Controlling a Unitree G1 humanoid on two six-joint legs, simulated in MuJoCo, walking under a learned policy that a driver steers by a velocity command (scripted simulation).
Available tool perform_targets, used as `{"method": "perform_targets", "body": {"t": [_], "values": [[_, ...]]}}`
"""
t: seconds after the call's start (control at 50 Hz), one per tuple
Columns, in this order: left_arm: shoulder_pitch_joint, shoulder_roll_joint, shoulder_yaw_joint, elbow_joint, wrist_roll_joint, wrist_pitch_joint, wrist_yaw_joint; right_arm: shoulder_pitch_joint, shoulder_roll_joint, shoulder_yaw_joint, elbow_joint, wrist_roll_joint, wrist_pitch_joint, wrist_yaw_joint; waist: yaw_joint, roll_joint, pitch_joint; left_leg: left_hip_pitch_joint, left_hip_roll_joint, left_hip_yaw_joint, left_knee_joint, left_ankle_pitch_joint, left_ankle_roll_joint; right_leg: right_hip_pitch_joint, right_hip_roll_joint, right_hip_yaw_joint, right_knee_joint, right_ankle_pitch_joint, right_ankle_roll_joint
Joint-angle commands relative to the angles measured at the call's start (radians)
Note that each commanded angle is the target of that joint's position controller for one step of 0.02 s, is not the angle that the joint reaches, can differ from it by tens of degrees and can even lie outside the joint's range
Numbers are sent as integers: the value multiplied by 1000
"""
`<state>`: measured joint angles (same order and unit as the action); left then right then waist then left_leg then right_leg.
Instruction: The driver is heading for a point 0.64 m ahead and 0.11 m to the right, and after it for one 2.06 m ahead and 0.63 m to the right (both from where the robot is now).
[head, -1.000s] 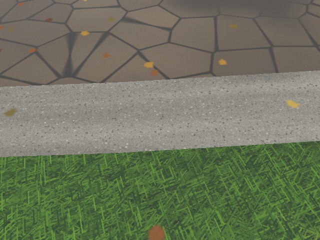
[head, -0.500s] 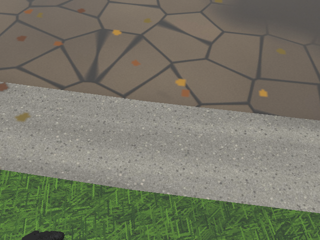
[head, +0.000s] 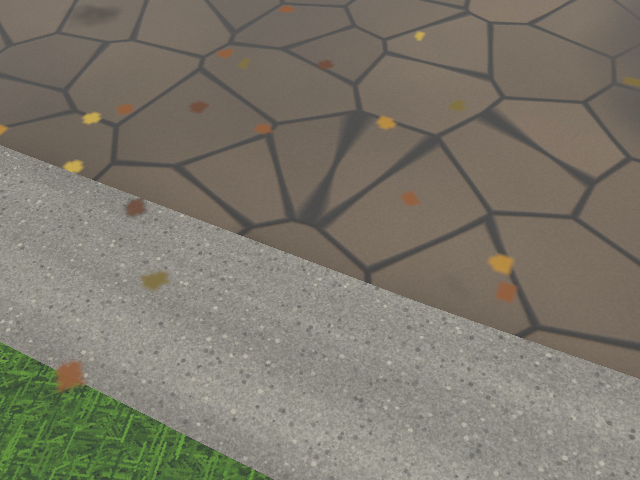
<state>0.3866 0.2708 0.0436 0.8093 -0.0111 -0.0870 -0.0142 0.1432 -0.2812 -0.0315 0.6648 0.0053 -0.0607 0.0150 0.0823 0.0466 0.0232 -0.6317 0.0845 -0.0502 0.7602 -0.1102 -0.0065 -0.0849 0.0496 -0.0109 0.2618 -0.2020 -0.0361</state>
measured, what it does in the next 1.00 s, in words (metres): walks ahead, turning right: left foot, then right foot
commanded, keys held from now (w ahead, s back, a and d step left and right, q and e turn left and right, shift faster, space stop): w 0.20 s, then w+e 0.54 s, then e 0.26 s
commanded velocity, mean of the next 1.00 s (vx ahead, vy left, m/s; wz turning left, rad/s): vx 0.45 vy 0.00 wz -0.31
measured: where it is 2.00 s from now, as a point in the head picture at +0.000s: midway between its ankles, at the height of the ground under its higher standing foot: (390, 407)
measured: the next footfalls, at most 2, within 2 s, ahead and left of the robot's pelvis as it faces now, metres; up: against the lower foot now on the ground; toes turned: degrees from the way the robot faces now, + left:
left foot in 0.18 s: +0.26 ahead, +0.15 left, +0.00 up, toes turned +1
right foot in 0.74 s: +0.58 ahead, -0.14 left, +0.00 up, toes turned -16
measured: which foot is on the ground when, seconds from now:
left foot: up 0.00-0.16, down 0.18-0.74, up 0.76-1.00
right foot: down 0.00-0.18, up 0.20-0.72, down 0.74-1.00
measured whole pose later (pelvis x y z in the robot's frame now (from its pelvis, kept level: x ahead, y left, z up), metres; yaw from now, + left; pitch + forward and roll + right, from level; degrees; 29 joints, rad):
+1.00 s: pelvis +0.54 -0.04 +0.00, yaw -23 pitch +2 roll -1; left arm 0.33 0.30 0.06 0.84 0.04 -0.12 -0.07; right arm 0.13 -0.29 0.00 0.72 -0.05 -0.08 0.00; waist 0.05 0.00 0.00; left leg -0.59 0.10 -0.06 0.91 -0.35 -0.07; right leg -0.25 0.13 0.09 0.34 -0.11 -0.09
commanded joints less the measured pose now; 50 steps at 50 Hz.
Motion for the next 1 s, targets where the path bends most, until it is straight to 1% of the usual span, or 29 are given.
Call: {"method": "perform_targets", "body": {"t": [0.02,0.1,0.14,0.16,0.18,0.2,0.22,0.24,0.28,0.34,0.36,0.38,0.42,0.44,0.56,0.64,0.7,0.72,0.74,0.76,0.78,0.8,0.82,0.84,0.86,0.88,0.9,0.96,1.0], "values": [[-20,184,42,-50,-11,-8,4,-106,-39,-4,-84,8,-23,10,-1,-127,15,75,-26,34,-136,127,-4,-45,-241,137,-109,212,-164],[14,200,47,-18,-18,11,8,-156,-68,-16,-110,15,-29,25,-14,-134,28,101,-40,27,-224,61,40,56,-295,156,-58,250,-135],[-7,213,50,-15,-18,23,14,-68,-99,-34,-88,9,-31,23,-82,-129,-21,254,-73,61,-280,32,75,70,-278,123,60,441,-106],[-3,195,42,-16,-14,26,16,61,-139,-56,-48,5,-29,16,-141,-107,-106,446,-85,73,-294,36,103,28,-230,81,221,538,-81],[-9,146,19,-44,9,23,19,240,-209,-77,-18,-5,-24,4,-214,-14,-252,730,80,-103,-263,64,166,-149,-177,34,510,342,-41],[107,33,-15,-67,8,5,16,296,-295,-95,1,-9,-16,5,-161,259,-367,1024,297,-553,-360,-132,323,-530,-8,8,855,-273,26],[65,129,6,-48,-14,-10,12,302,-195,-72,2,3,-14,7,-199,167,-342,992,299,-646,-439,-285,318,-653,-40,132,985,-376,21],[-22,174,22,-72,-38,-17,8,241,-159,-58,1,3,-16,4,-191,110,-195,875,273,-500,-457,-260,276,-710,-83,129,1006,-294,9],[-92,153,24,-83,-19,-11,12,131,-105,-42,-2,-8,-22,7,-138,27,-71,655,196,-305,-509,-95,237,-656,-149,104,918,-148,18],[-41,98,21,-66,-17,24,11,88,-88,-44,19,-17,-47,9,-79,52,-39,504,166,-155,-595,49,236,-543,-176,117,868,-61,40],[-26,8,-34,-47,144,3,-42,134,25,-2,22,-97,-77,0,-74,34,-21,499,195,-162,-612,-14,258,-606,-153,116,888,10,7],[-62,5,-26,-48,137,-3,-59,160,7,-8,38,-103,-83,1,-83,16,4,518,198,-130,-630,-8,260,-671,-150,142,843,63,-4],[-144,50,-16,-64,91,-9,-74,159,-50,-14,44,-106,-81,8,-92,14,3,542,183,-42,-649,43,258,-730,-140,130,751,193,0],[-174,56,-18,-72,84,-7,-76,171,-66,-13,53,-108,-78,11,-94,7,-3,549,184,-2,-654,92,258,-736,-141,120,709,248,9],[-309,31,-37,-116,76,17,-88,290,-73,9,148,-108,-65,26,-121,16,32,588,175,170,-639,297,228,-663,-120,26,474,400,-2],[-386,39,-28,-142,71,24,-82,352,-98,5,218,-99,-57,24,-129,23,65,754,200,207,-597,399,196,-647,-81,-5,348,302,-40],[-387,76,-5,-160,58,20,-68,369,-148,-16,247,-100,-52,14,-91,55,47,821,209,261,-473,801,167,-504,-4,-65,309,135,-85],[-331,98,7,-151,47,11,-59,348,-173,-24,244,-101,-52,12,-47,50,19,792,194,296,-374,945,145,-382,41,-99,281,148,-109],[-217,140,27,-118,38,0,-46,355,-175,-22,242,-120,-54,15,-8,43,-56,677,162,311,-207,994,112,-148,76,-96,321,211,-150],[-8,184,48,-54,40,-4,-24,443,-91,7,224,-150,-65,12,2,-72,-282,339,118,290,104,782,4,375,-11,54,488,467,-286],[193,206,55,-4,45,2,-10,460,-31,47,181,-150,-73,42,82,-234,-527,18,-52,212,447,-161,-101,761,-294,535,333,538,-508],[309,193,56,46,67,-2,-12,198,-101,14,138,-63,-60,70,180,-73,-423,-122,-130,50,605,-446,-72,698,-350,646,173,616,-431],[200,242,80,46,56,-29,-7,30,-92,8,71,-38,-65,59,142,-74,-172,-214,-68,-30,631,-445,-49,458,-332,518,149,665,-348],[71,211,76,28,32,-41,-6,36,-142,-4,59,-71,-65,30,73,-88,-118,-139,-12,-52,589,-452,-51,238,-307,435,133,716,-351],[-19,145,49,16,23,-49,-9,92,-121,1,57,-97,-59,5,-16,-104,-123,-19,13,-56,522,-432,-36,59,-274,377,91,779,-357],[-115,114,34,-8,19,-53,-19,145,-69,17,59,-93,-49,-13,-99,-87,-97,114,34,-46,456,-405,-31,-139,-260,335,36,771,-349],[-176,103,26,-39,26,-51,-29,180,-48,24,58,-92,-38,-24,-142,-70,-94,199,32,-34,398,-397,-36,-250,-236,316,-13,720,-341],[-271,221,59,-110,50,-67,-58,234,-87,15,81,-49,-7,-18,-179,-64,-81,350,-15,62,173,-221,-71,-431,-149,213,-49,628,-274],[-205,224,65,-109,56,-74,-67,164,-63,26,73,-47,10,-11,-137,-86,-66,371,-38,71,70,-109,-85,-424,-129,227,-39,566,-238]]}}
